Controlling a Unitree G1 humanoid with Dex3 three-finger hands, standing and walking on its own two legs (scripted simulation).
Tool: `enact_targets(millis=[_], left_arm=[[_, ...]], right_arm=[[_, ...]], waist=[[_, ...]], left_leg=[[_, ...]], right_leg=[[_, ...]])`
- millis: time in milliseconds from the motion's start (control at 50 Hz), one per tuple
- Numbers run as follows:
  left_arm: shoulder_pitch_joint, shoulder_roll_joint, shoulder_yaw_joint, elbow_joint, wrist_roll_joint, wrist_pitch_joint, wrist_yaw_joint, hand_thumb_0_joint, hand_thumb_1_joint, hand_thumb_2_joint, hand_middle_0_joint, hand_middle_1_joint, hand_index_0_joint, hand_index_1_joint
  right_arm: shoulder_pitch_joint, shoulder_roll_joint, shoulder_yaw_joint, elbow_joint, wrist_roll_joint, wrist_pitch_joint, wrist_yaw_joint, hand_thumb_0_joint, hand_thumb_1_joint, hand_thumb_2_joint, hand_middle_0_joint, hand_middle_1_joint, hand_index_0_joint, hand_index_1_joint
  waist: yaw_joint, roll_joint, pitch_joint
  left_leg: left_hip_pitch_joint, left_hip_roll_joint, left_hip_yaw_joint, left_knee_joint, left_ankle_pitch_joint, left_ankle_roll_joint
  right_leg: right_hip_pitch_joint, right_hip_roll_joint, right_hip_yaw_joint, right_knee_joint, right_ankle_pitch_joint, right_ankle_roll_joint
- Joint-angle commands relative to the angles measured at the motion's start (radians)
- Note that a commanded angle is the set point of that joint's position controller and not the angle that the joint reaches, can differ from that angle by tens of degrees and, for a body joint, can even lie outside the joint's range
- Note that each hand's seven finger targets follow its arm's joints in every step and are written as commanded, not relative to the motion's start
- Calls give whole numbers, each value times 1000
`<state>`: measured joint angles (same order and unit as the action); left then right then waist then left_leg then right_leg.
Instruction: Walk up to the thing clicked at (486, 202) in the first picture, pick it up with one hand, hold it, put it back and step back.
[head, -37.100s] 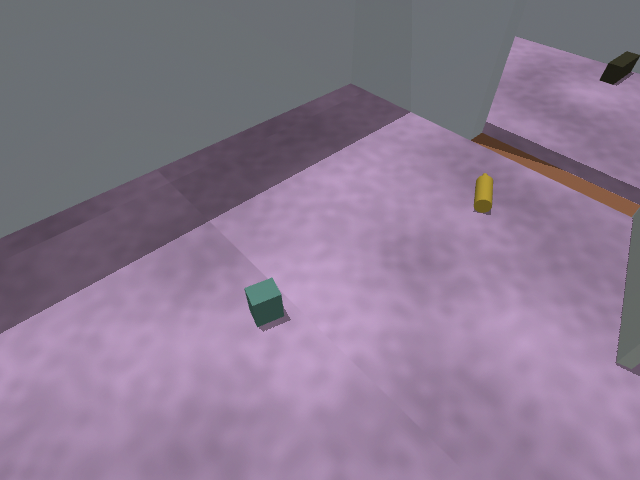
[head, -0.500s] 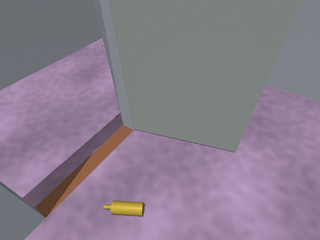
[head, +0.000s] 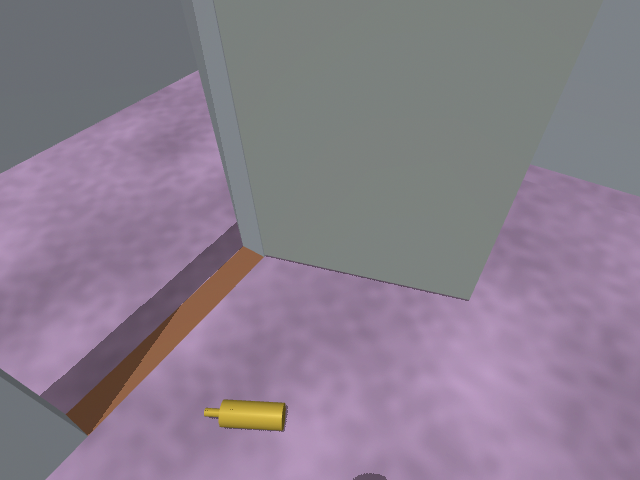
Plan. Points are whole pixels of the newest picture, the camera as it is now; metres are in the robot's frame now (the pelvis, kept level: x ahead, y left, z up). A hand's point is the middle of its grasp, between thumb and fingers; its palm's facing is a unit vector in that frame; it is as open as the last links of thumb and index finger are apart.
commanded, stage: stand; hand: left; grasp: from above
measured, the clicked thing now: (244, 414) +0.48 +0.27 -0.74
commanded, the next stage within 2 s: step back in 0.46 s
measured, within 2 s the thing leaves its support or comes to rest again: neither
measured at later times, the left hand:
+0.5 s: hand out of the picture +0.09 +0.25 -0.16, palm faces +0.00 -0.94 -0.34, open 7.4 cm
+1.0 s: hand out of the picture +0.06 +0.31 -0.18, palm faces -0.10 -0.93 -0.35, open 7.4 cm
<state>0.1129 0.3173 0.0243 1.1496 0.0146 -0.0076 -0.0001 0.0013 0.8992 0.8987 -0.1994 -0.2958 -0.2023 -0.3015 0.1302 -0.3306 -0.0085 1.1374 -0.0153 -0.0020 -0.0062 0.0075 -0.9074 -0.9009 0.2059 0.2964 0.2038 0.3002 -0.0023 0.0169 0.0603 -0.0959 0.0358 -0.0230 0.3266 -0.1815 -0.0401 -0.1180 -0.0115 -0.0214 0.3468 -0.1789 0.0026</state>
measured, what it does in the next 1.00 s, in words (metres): lifts its right foot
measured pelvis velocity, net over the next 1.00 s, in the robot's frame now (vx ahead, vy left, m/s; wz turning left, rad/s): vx -0.07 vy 0.05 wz -0.05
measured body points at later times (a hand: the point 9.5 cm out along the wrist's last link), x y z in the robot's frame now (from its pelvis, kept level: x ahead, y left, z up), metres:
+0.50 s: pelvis +0.01 +0.00 +0.00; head +0.02 -0.01 +0.45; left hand +0.09 +0.30 -0.13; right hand +0.08 -0.30 -0.14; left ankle +0.00 +0.15 -0.75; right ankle +0.01 -0.12 -0.75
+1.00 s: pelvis -0.07 +0.05 -0.01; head +0.01 +0.08 +0.43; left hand +0.07 +0.35 -0.16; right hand -0.01 -0.26 -0.12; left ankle -0.04 +0.14 -0.75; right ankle -0.11 -0.09 -0.68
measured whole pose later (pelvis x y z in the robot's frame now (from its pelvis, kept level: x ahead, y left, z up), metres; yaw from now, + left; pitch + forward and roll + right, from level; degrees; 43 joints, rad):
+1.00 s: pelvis -0.07 +0.05 -0.01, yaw -3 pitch -1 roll -2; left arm 0.08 0.40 0.06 0.89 0.01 0.06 0.02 0.00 0.90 0.90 -0.20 -0.30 -0.20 -0.30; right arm 0.14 -0.34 -0.05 0.90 -0.02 0.02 -0.02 0.01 -0.90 -0.90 0.21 0.30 0.21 0.30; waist -0.03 -0.05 0.20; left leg -0.29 0.00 0.03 0.57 -0.27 0.05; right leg -0.43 0.10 0.14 1.09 -0.51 0.02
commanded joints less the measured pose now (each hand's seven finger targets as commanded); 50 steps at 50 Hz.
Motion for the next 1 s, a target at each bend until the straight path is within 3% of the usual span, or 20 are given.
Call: enact_targets(millis=[0, 100, 400, 420, 440, 480, 520, 560, 600, 620, 660, 680, 700, 720, 740, 760, 780, 800, 840, 980], left_arm=[[-38, 214, 38, -58, -3, -21, 18, 0, 900, 900, -200, -300, -200, -300], [-36, 216, 37, -63, -4, -24, 17, 0, 900, 900, -200, -300, -200, -300], [-45, 222, 36, -71, -4, -23, 15, 0, 900, 900, -200, -300, -200, -300], [-49, 227, 37, -73, -5, -25, 15, 0, 900, 900, -200, -300, -200, -300], [-53, 303, 81, -90, -24, -14, 18, 0, 900, 900, -200, -300, -200, -300], [-31, 303, 87, -120, -27, -8, 24, 0, 900, 900, -200, -300, -200, -300], [-49, 318, 98, -156, -24, 0, 26, 0, 900, 900, -200, -300, -200, -300], [-98, 328, 100, -206, -6, 8, 27, 0, 900, 900, -200, -300, -200, -300], [-135, 330, 102, -251, 12, 13, 29, 0, 900, 900, -200, -300, -200, -300], [-158, 318, 95, -269, 16, 14, 32, 0, 900, 900, -200, -300, -200, -300], [-135, 298, 86, -286, 14, 24, 33, 0, 900, 900, -200, -300, -200, -300], [-145, 299, 82, -294, 4, 33, 30, 0, 900, 900, -200, -300, -200, -300], [-121, 274, 78, -302, -7, 44, 25, 0, 900, 900, -200, -300, -200, -300], [-78, 222, 70, -313, -20, 51, 26, 0, 900, 900, -200, -300, -200, -300], [-78, 211, 65, -321, -18, 56, 35, 0, 900, 900, -200, -300, -200, -300], [-87, 230, 72, -313, -6, 58, 46, 0, 900, 900, -200, -300, -200, -300], [-98, 247, 79, -307, -4, 60, 51, 0, 900, 900, -200, -300, -200, -300], [-66, 252, 76, -296, -12, 61, 52, 0, 900, 900, -200, -300, -200, -300], [-8, 257, 75, -291, -17, 60, 46, 0, 900, 900, -200, -300, -200, -300], [-29, 242, 92, -350, -3, 44, 30, 0, 900, 900, -200, -300, -200, -300]], right_arm=[[-29, -190, -33, -54, -3, -20, -9, 0, -900, -900, 200, 300, 200, 300], [-39, -198, -34, -60, -2, -23, -9, 0, -900, -900, 200, 300, 200, 300], [-49, -206, -32, -64, -1, -23, -9, 0, -900, -900, 200, 300, 200, 300], [-38, -208, -34, -63, -1, -24, -9, 0, -900, -900, 200, 300, 200, 300], [-78, -270, -55, -83, 14, -7, -5, 0, -900, -900, 200, 300, 200, 300], [-47, -242, -56, -107, 28, 4, -4, 0, -900, -900, 200, 300, 200, 300], [-21, -227, -62, -129, 29, 17, -2, 0, -900, -900, 200, 300, 200, 300], [-5, -219, -73, -153, 23, 33, 3, 0, -900, -900, 200, 300, 200, 300], [36, -220, -80, -178, 20, 47, 11, 0, -900, -900, 200, 300, 200, 300], [66, -225, -85, -183, 24, 46, 12, 0, -900, -900, 200, 300, 200, 300], [77, -224, -88, -192, 18, 34, 9, 0, -900, -900, 200, 300, 200, 300], [112, -218, -89, -180, 9, 25, 5, 0, -900, -900, 200, 300, 200, 300], [96, -234, -94, -184, -6, 19, 3, 0, -900, -900, 200, 300, 200, 300], [65, -310, -115, -210, -26, 11, -1, 0, -900, -900, 200, 300, 200, 300], [58, -371, -126, -228, -22, 7, 0, 0, -900, -900, 200, 300, 200, 300], [64, -395, -133, -242, -14, 6, -1, 0, -900, -900, 200, 300, 200, 300], [30, -363, -128, -255, -12, 5, -7, 0, -900, -900, 200, 300, 200, 300], [-25, -326, -116, -270, -15, 5, -14, 0, -900, -900, 200, 300, 200, 300], [-40, -289, -106, -294, -14, 4, -26, 0, -900, -900, 200, 300, 200, 300], [84, -286, -114, -310, -8, 6, -35, 0, -900, -900, 200, 300, 200, 300]], waist=[[3, -15, -58], [2, -4, -85], [5, -2, -80], [-1, -12, -96], [3, -39, 6], [-6, -60, -62], [-12, -111, -114], [-14, -191, -129], [-28, -215, -104], [-46, -227, -103], [-33, -185, -121], [-50, -158, -128], [-35, -69, -113], [-10, 105, -130], [-14, 177, -117], [-51, 205, -139], [-43, 155, -125], [-2, 125, -121], [18, 131, -112], [-57, 114, -114]], left_leg=[[-12, 84, -60, -54, 75, 47], [11, 88, -57, -42, 124, 49], [12, 92, -53, -48, 129, 44], [19, 94, -49, -44, 144, 44], [-72, 75, -56, 72, 285, 72], [-66, 38, -15, 189, 282, 71], [-90, -21, 14, 307, 166, 65], [-134, -77, 4, 487, -228, 73], [-156, -63, -53, 607, -365, 90], [-175, -43, -64, 554, -335, 91], [-188, -47, -12, 341, -195, 73], [-149, -49, 19, 187, -32, 65], [-101, -11, -26, 92, 172, 70], [-31, 158, -247, 47, 412, 120], [16, 253, -342, 75, 676, 193], [-38, 322, -432, 49, 609, 255], [-34, 302, -386, 58, 582, 251], [16, 246, -287, 105, 605, 243], [16, 193, -199, 139, 567, 220], [144, 235, -216, 178, 568, 293]], right_leg=[[15, -114, 96, -65, 85, -17], [27, -118, 95, -57, 158, -20], [26, -116, 94, -56, 165, -20], [37, -120, 99, -49, 186, -22], [-29, -114, 113, 23, 368, -31], [-13, -152, 133, 38, 454, -85], [-28, -217, 191, 26, 455, -154], [-75, -310, 259, 22, 455, -234], [-156, -331, 245, 50, 407, -261], [-140, -315, 234, 77, 414, -240], [-66, -243, 178, 177, 403, -181], [-67, -213, 155, 241, 367, -148], [-117, -150, 126, 312, 259, -110], [-218, -8, 77, 436, 38, -59], [-344, 121, 119, 567, -423, -36], [-328, 123, 212, 692, -499, -32], [-337, 115, 251, 757, -468, -37], [-387, 114, 258, 816, -412, -36], [-404, 110, 227, 852, -324, -21], [-389, 72, 161, 624, -344, 28]])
